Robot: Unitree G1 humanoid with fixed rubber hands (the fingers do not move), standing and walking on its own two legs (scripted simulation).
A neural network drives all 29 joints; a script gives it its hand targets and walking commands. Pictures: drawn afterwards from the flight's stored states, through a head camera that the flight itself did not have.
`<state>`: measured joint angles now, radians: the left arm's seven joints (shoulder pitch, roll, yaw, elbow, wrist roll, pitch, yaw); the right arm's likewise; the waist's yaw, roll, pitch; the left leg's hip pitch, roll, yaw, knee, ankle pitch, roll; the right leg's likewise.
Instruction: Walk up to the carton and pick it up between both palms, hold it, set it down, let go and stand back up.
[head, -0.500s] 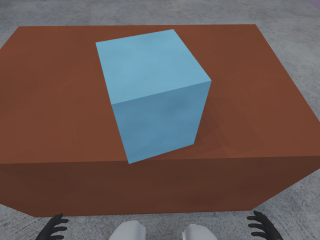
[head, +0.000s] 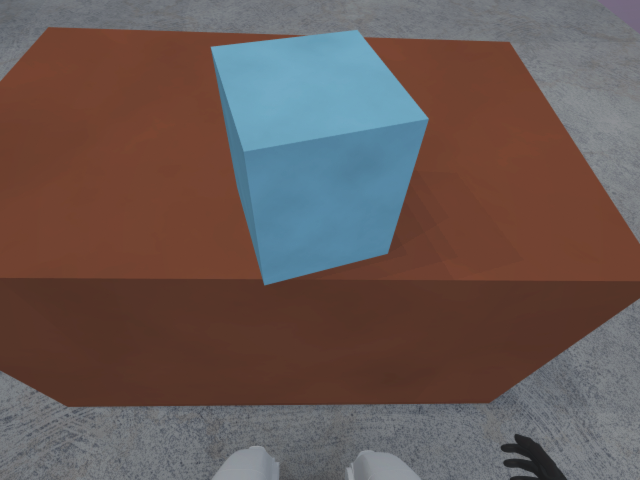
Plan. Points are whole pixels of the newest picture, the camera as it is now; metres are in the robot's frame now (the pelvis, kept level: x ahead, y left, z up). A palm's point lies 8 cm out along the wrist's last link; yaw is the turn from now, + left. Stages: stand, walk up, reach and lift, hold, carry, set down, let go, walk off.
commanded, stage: walk up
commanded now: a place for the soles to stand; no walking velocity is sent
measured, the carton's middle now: (309, 162) +0.51 +0.02 +0.10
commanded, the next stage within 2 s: none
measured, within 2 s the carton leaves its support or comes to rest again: neither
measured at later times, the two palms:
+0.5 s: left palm out of the picture +0.08 +0.30 -0.08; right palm out of the picture +0.07 -0.29 -0.10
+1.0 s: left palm out of the picture +0.02 +0.37 -0.09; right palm (522, 463) +0.15 -0.25 -0.09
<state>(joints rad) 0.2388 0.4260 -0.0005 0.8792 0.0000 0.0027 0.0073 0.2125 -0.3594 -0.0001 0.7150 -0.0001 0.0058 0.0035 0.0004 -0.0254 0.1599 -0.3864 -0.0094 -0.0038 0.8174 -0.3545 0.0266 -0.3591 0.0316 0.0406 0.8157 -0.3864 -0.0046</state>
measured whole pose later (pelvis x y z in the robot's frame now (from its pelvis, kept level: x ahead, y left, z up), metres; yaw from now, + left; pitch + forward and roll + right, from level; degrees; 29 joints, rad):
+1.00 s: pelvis +0.03 +0.04 +0.00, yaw +2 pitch -2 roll +0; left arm 0.44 0.44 0.00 0.86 0.00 -0.08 -0.01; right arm 0.27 -0.42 0.00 0.72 0.00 -0.05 0.03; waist 0.00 0.03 0.03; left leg -0.47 0.01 0.00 0.81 -0.40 0.03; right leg -0.35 -0.03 0.04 0.83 -0.45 -0.03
